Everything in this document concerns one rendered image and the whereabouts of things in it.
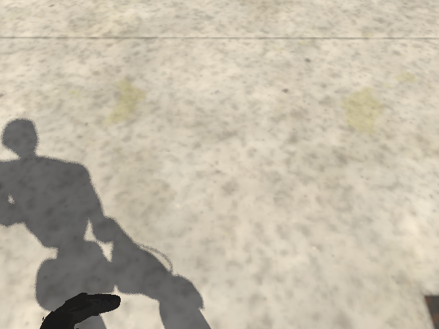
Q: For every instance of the left robot hand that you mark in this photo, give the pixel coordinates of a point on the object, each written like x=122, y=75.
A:
x=79, y=308

